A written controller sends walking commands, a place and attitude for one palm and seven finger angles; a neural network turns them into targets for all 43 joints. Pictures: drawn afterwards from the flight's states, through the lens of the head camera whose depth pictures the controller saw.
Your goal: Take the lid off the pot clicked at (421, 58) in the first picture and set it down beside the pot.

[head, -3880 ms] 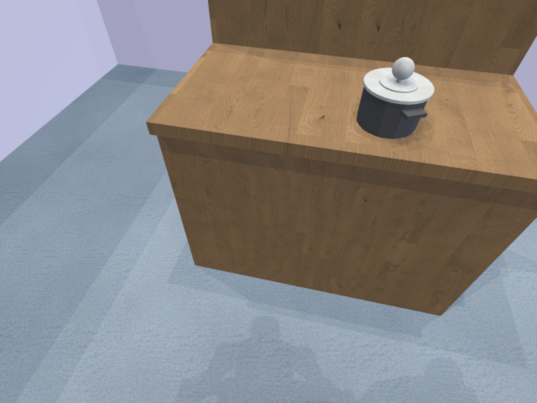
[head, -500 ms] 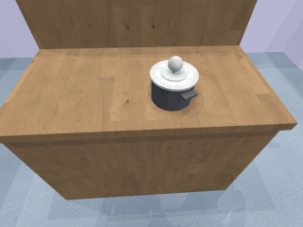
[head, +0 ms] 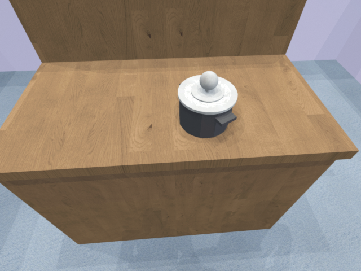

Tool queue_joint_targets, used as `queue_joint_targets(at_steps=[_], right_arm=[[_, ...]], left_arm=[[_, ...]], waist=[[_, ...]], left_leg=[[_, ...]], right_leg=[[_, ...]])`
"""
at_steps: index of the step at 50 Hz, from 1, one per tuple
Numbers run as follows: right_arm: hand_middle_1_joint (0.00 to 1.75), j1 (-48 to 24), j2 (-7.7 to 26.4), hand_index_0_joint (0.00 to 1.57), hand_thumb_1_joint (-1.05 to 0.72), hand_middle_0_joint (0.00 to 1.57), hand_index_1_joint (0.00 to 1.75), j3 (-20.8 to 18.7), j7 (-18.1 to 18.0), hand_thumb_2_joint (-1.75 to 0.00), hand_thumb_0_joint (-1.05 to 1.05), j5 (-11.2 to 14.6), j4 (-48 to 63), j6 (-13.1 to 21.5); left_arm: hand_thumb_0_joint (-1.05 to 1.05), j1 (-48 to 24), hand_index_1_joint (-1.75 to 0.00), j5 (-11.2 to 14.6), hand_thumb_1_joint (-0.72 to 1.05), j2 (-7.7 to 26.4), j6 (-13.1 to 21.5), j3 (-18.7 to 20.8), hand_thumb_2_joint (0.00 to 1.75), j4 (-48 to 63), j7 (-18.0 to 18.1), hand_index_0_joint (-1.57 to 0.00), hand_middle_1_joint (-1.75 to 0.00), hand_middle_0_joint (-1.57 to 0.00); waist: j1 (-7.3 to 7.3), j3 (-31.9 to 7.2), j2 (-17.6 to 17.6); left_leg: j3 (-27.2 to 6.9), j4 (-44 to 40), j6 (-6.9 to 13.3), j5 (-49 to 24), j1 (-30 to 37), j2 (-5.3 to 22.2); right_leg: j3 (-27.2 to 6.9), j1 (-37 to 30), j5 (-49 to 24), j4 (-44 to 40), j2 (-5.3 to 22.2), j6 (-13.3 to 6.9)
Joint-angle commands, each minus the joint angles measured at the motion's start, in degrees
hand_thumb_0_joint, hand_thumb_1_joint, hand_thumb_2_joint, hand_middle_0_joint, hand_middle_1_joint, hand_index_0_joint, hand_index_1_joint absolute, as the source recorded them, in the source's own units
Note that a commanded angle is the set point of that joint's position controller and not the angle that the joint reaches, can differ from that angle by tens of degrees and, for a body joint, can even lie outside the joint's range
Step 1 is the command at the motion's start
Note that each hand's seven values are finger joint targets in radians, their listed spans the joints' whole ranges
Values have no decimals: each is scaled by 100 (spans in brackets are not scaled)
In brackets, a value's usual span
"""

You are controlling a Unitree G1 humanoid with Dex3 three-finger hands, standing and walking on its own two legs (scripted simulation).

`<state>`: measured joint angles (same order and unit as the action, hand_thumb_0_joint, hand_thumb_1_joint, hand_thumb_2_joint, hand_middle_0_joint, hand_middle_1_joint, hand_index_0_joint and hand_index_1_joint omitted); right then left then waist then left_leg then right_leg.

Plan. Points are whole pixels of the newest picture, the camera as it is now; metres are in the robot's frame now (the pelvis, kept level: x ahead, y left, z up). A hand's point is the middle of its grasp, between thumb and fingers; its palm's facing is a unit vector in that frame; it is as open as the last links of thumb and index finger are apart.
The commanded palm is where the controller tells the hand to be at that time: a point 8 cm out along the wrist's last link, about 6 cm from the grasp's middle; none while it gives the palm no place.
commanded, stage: look again from close up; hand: left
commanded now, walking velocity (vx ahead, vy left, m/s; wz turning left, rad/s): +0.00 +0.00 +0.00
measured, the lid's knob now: (208, 80) +0.55 -0.04 +0.13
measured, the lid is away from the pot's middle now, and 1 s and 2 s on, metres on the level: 0.00 0.00 0.00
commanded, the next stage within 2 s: shuffle to correct the standing spot in 0.72 s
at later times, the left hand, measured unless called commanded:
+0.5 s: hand out of the picture +0.03 +0.17 -0.17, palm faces +0.03 -0.98 -0.20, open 7.3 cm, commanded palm none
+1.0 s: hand out of the picture +0.01 +0.15 -0.18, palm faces +0.05 -0.98 -0.17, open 7.3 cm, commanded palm none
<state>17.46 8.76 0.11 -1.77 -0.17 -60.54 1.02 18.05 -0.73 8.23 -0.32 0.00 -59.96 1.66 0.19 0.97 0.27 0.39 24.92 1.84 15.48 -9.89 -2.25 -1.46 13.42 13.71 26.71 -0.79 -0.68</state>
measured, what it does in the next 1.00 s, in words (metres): stands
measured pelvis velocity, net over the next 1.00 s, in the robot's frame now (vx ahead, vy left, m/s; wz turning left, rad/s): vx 0.03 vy -0.01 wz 0.02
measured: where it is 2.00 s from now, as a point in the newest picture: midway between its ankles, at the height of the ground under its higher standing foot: outside the picture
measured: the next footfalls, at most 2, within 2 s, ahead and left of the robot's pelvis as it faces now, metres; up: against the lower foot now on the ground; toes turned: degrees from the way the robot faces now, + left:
right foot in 1.64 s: +0.20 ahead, -0.30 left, +0.00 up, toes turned +7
left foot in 1.78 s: +0.09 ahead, -0.01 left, +0.00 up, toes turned +13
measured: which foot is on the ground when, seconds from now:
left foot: down 0.00-1.00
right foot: down 0.00-1.00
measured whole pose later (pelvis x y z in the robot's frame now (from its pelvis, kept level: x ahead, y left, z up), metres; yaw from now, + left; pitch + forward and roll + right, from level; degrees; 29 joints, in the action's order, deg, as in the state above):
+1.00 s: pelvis +0.03 -0.01 +0.00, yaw +1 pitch +0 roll +0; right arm 18.1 6.4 0.0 -1.9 -0.3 -64.2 1.3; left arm 18.6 -0.8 8.8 -0.2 0.2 -61.5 1.7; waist -0.1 0.8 -1.9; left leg -1.1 25.2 0.8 18.1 -6.9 -1.4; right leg 0.0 10.3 17.0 27.6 -1.6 -1.9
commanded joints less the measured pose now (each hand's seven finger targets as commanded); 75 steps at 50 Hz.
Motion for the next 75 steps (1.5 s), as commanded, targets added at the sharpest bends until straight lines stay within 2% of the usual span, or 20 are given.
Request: queue_joint_targets(at_steps=[1, 4, 11, 41, 44, 47, 52, 57, 60, 62, 63, 65, 67, 68, 69, 70, 71, 72, 73, 75], right_arm=[[30, 281, 446, 20, -90, 20, 30, -66, -73, -90, 0, -10, 152, 104], [30, 271, 451, 20, -90, 20, 30, -63, -87, -90, 0, -10, 111, 106], [30, 226, 457, 20, -90, 20, 30, -66, -96, -90, 0, -10, 58, 114], [30, 337, 364, 20, -90, 20, 30, -56, -113, -90, 0, -8, -180, 130], [30, 362, 374, 20, -90, 20, 30, -70, -97, -90, 0, -19, -220, 131], [30, 325, 439, 20, -90, 20, 30, -114, -83, -90, 0, -39, -198, 101], [30, 383, 469, 20, -90, 20, 30, -181, -104, -90, 0, -61, -183, 60], [30, 458, 402, 20, -90, 20, 30, -227, -140, -90, 0, -63, -124, 29], [30, 443, 250, 20, -90, 20, 30, -223, -161, -90, 0, -60, -84, 25], [30, 404, 155, 20, -90, 20, 30, -239, -163, -90, 0, -39, -33, 17], [30, 310, 131, 20, -90, 20, 30, -244, -178, -90, 0, -34, 0, 9], [30, 111, 64, 20, -90, 20, 30, -250, -180, -90, 0, -35, 16, 7], [30, 224, 12, 20, -90, 20, 30, -244, -162, -90, 0, -45, -41, 3], [30, 509, 48, 20, -90, 20, 30, -259, -173, -90, 0, -60, -152, 16], [30, 847, 344, 20, -90, 20, 30, -322, -223, -90, 0, -113, -265, 39], [30, 1182, 641, 20, -90, 20, 30, -372, -266, -90, 0, -133, -322, 8], [30, 1277, 799, 20, -90, 20, 30, -407, -253, -90, 0, -158, -312, -53], [30, 1056, 740, 20, -90, 20, 30, -396, -248, -90, 0, -170, -251, -76], [30, 704, 665, 20, -90, 20, 30, -387, -249, -90, 0, -187, -109, -54], [30, -13, 808, 20, -90, 20, 30, -429, -237, -90, 0, -225, 210, -32]], left_arm=[[0, 287, -30, 24, 90, 624, 138, 86, 90, 201, 46, -20, -30, -20], [0, 303, -30, 20, 90, 585, 140, 69, 90, 144, 54, -20, -30, -20], [0, 347, -30, 29, 90, 587, 146, 63, 90, 76, 49, -20, -30, -20], [0, 363, -30, 50, 90, 583, 151, 68, 90, 51, 62, -20, -30, -20], [0, 403, -30, 27, 90, 502, 125, 66, 90, 14, 51, -20, -30, -20], [0, 411, -30, 10, 90, 448, 85, 61, 90, 44, 24, -20, -30, -20], [0, 539, -30, -26, 90, 400, 75, 77, 90, 52, 15, -20, -30, -20], [0, 776, -30, -28, 90, 415, 75, 136, 90, 65, 37, -20, -30, -20], [0, 982, -30, -33, 90, 505, 84, 198, 90, 41, 75, -20, -30, -20], [0, 1169, -30, -32, 90, 642, 76, 275, 90, 45, 98, -20, -30, -20], [0, 1245, -30, -34, 90, 647, 70, 290, 90, 45, 117, -20, -30, -20], [0, 1180, -30, -79, 90, 566, 54, 256, 90, 63, 146, -20, -30, -20], [0, 982, -30, -66, 90, 537, 24, 234, 90, 149, 146, -20, -30, -20], [0, 786, -30, -36, 90, 524, 17, 221, 90, 181, 130, -20, -30, -20], [0, 749, -30, -26, 90, 372, 27, 196, 90, 256, 99, -20, -30, -20], [0, 659, -30, -11, 90, 224, 24, 143, 90, 339, 102, -20, -30, -20], [0, 390, -30, 6, 90, 385, -12, 189, 90, 469, 132, -20, -30, -20], [0, 163, -30, -25, 90, 513, -72, 268, 90, 539, 143, -20, -30, -20], [0, 138, -30, -39, 90, 503, -120, 301, 90, 601, 123, -20, -30, -20], [0, 261, -30, -18, 90, 382, -133, 325, 90, 705, 13, -20, -30, -20]], waist=[[0, 25, -77], [-13, 118, 89], [10, 67, -110], [44, 200, -60], [16, 248, -154], [17, 414, 61], [25, 660, 348], [40, 501, 40], [69, 238, -460], [128, 79, -917], [153, 58, -1059], [157, 147, -717], [-12, 133, -375], [-208, 102, -196], [-319, -26, 439], [-412, -138, 1082], [-510, 61, 1406], [-444, 446, 1119], [-264, 719, 908], [2, 791, 867]], left_leg=[[-544, -363, 50, -1175, 33, 728], [-530, -362, 37, -1187, 54, 720], [-528, -367, 54, -1330, 151, 759], [-482, -401, 29, -1347, 177, 777], [-586, -440, 95, -808, 100, 790], [-894, -659, 227, -191, -80, 940], [-1236, -686, 385, -224, -290, 1091], [-984, -79, 335, -854, -531, 900], [-497, 593, 164, -914, -802, 565], [-107, 1244, 26, -343, -1270, 303], [20, 1549, -33, 523, -1442, 272], [96, 1613, -49, 1217, -1574, 319], [90, 716, -19, 595, -943, 403], [-68, 97, 64, -742, -206, 543], [-931, -1, 398, -2310, 661, 1264], [-2013, -228, 1047, -3607, 1097, 2247], [-2443, -307, 1475, -4208, 1187, 2706], [-2304, -308, 1459, -4125, 623, 2720], [-1988, -420, 1255, -3586, 31, 2559], [-1568, -371, 959, -2956, -214, 2267]], right_leg=[[-508, -147, -1123, -384, 622, -274], [-549, -111, -1126, -392, 627, -280], [-494, -227, -1260, -406, 618, -278], [-463, -373, -1364, -480, 619, -297], [-320, -309, -597, -394, 513, -241], [-85, -111, 43, -234, 394, -191], [143, 106, 141, 46, 318, -180], [29, -235, -403, 25, 437, -255], [-316, -769, -1300, -150, 739, -347], [-625, -1328, -2345, -274, 1105, -551], [-780, -1490, -2941, -307, 1273, -755], [-739, -1501, -3650, -172, 1386, -1072], [-381, -1134, -3773, 191, 1198, -1002], [-21, -608, -3650, 623, 925, -689], [404, 287, -2648, 1330, 459, -304], [623, 1099, 374, 2192, 124, -9], [171, 1670, 2110, 3052, 48, 25], [-222, 1727, 2284, 3435, 209, -69], [-349, 1630, 2193, 3533, 292, -138], [-239, 1492, 2094, 2976, 433, -147]])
